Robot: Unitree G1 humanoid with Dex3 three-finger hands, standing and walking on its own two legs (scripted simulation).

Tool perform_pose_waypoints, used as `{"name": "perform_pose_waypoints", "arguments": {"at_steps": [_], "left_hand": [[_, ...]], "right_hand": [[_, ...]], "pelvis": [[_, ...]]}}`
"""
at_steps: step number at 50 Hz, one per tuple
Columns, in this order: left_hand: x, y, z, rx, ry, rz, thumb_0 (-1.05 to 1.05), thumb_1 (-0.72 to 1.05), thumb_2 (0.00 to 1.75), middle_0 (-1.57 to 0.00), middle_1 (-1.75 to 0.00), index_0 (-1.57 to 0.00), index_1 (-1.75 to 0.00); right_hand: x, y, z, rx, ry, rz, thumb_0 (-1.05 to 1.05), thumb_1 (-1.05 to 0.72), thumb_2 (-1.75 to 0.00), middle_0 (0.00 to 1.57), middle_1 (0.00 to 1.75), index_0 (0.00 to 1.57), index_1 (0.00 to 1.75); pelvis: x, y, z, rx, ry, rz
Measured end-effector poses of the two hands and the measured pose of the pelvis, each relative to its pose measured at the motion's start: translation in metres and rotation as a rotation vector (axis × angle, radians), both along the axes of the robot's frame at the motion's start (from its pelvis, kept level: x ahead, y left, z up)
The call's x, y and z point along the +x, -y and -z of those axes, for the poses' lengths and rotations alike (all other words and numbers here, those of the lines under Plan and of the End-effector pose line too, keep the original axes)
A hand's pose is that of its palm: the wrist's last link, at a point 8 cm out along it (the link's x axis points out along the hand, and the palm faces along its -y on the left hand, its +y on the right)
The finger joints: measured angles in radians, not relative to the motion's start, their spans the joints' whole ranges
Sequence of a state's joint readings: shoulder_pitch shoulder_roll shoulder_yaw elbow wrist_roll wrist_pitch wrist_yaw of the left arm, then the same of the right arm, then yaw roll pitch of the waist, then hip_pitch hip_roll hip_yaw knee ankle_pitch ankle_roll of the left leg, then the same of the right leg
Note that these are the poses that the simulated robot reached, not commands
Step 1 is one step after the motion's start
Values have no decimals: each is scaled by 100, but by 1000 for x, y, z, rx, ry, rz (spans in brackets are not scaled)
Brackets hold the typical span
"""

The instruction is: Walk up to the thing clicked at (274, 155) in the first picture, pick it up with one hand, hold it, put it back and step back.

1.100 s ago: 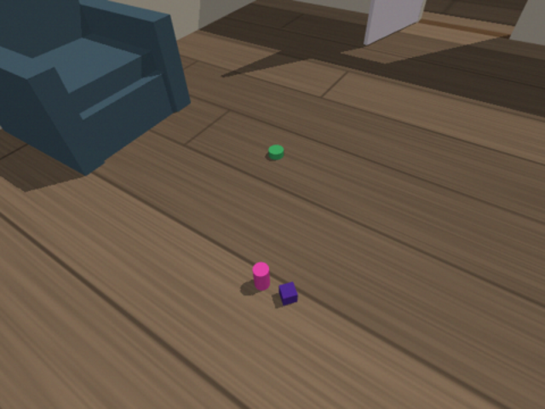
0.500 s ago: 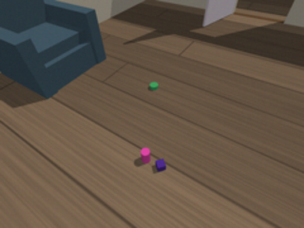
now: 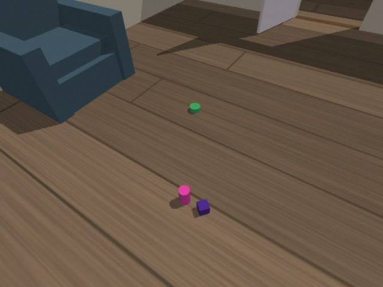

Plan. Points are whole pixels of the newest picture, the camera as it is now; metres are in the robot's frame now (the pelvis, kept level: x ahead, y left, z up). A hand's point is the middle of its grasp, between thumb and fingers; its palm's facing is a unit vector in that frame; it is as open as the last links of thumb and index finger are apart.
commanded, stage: stand
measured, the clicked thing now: (195, 108) +1.58 +0.03 -0.76
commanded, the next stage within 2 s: walk up in 0.02 s
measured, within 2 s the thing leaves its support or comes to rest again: neither
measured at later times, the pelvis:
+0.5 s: pelvis -0.01 +0.04 -0.01, yaw -26 degrees
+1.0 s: pelvis +0.02 +0.03 -0.04, yaw -45 degrees
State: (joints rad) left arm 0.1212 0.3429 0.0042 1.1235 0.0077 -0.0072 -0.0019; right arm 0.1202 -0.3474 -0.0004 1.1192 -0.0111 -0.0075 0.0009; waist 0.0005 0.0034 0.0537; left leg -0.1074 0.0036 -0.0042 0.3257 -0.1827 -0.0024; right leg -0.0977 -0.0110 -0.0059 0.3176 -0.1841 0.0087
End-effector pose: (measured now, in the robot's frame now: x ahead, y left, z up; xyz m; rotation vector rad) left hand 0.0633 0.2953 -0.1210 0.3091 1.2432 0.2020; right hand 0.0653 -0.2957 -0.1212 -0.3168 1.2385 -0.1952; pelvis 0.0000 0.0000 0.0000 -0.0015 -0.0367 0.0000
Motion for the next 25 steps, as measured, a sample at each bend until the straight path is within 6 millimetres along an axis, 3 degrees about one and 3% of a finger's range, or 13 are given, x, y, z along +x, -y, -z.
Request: {"name": "perform_pose_waypoints", "arguments": {"at_steps": [5,10,13,17,21,25], "left_hand": [[0,-5,2,19,-24,75,1,90,90,-21,-30,-20,-30],[14,-26,7,51,-68,205,1,90,90,-21,-30,-21,-30],[38,-35,8,68,-49,263,1,90,90,-21,-30,-21,-30],[77,-30,-1,56,-1,357,1,91,90,-20,-30,-20,-30],[113,-15,-7,30,43,456,1,91,90,-20,-30,-20,-30],[146,12,-9,25,67,567,1,91,90,-20,-30,-20,-30]], "right_hand": [[5,9,1,-5,64,58,0,-90,-90,20,30,21,30],[-1,16,-6,-55,172,151,0,-91,-90,20,30,21,30],[-21,13,-15,-87,185,201,0,-91,-90,20,30,21,30],[-58,4,-27,-105,165,286,0,-91,-90,20,30,21,30],[-95,-4,-29,-105,144,357,0,-91,-90,20,30,21,30],[-132,-8,-21,-93,132,435,0,-90,-90,20,30,21,30]], "pelvis": [[-7,-7,7,-5,-13,84],[-14,-28,16,0,-34,201],[-15,-35,17,0,-29,250],[-13,-39,9,-26,-22,320],[-11,-40,7,-21,-18,385],[-9,-38,12,-8,-11,453]]}}
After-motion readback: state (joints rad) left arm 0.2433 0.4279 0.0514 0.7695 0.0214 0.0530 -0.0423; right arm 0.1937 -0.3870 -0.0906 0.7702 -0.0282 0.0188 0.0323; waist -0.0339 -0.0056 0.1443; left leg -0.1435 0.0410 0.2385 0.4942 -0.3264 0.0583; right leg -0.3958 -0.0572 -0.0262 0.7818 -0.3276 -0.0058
